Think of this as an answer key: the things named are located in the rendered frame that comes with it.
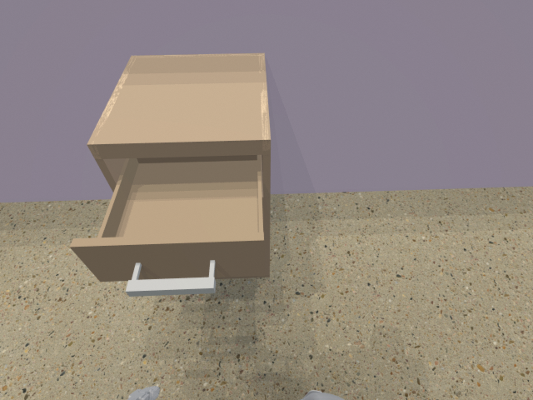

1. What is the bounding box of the cabinet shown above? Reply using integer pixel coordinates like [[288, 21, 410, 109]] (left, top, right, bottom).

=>
[[87, 53, 271, 279]]

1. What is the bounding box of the handle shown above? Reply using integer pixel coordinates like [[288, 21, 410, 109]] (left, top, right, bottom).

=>
[[126, 260, 216, 297]]

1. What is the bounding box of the robot right shin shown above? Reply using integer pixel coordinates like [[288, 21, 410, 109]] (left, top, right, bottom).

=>
[[304, 390, 321, 398]]

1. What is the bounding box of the drawer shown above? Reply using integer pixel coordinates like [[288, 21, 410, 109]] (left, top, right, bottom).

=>
[[70, 155, 265, 282]]

